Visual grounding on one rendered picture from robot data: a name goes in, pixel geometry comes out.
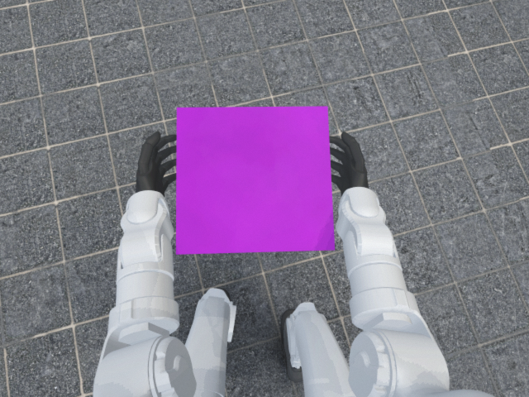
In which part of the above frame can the robot right forearm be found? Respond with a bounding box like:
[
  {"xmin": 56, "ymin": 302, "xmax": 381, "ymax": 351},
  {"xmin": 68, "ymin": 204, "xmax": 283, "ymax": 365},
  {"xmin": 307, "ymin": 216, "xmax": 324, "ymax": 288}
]
[{"xmin": 336, "ymin": 187, "xmax": 450, "ymax": 384}]

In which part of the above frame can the left robot upper arm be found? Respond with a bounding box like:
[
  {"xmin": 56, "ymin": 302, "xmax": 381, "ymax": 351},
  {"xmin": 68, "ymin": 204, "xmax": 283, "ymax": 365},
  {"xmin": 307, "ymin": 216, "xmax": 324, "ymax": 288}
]
[{"xmin": 94, "ymin": 335, "xmax": 197, "ymax": 397}]

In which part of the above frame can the robot right shin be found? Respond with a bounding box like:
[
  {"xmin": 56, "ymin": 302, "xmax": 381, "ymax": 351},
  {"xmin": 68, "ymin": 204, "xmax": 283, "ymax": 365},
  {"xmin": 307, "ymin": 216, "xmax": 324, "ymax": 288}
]
[{"xmin": 290, "ymin": 302, "xmax": 326, "ymax": 367}]

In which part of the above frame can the robot right hand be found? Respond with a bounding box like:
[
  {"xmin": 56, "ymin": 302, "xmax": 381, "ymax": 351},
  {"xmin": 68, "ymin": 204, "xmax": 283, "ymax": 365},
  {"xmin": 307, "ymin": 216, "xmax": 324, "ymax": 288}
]
[{"xmin": 329, "ymin": 132, "xmax": 369, "ymax": 196}]

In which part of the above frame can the robot left thigh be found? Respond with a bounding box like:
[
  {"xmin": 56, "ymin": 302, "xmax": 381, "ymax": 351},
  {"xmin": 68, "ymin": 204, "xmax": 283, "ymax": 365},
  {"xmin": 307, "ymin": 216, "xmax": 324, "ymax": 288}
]
[{"xmin": 185, "ymin": 296, "xmax": 236, "ymax": 397}]

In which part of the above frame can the robot left hand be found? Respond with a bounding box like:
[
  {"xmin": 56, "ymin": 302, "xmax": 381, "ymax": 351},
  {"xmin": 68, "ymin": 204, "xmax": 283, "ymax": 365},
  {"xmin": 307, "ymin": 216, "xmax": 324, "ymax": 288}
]
[{"xmin": 136, "ymin": 132, "xmax": 177, "ymax": 196}]

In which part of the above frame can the robot left forearm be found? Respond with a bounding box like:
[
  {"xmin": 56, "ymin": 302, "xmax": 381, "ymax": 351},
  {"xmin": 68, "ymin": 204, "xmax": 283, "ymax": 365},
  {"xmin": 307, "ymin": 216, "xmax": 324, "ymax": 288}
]
[{"xmin": 93, "ymin": 190, "xmax": 179, "ymax": 397}]

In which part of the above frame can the carton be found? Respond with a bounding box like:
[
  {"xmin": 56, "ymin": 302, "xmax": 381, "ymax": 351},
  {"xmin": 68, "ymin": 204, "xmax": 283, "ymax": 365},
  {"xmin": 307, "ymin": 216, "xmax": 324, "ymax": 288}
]
[{"xmin": 176, "ymin": 106, "xmax": 335, "ymax": 255}]

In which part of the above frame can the right robot upper arm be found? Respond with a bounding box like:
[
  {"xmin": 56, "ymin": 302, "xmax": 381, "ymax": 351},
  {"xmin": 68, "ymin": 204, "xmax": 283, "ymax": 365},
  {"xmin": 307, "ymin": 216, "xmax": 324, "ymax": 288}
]
[{"xmin": 348, "ymin": 328, "xmax": 495, "ymax": 397}]

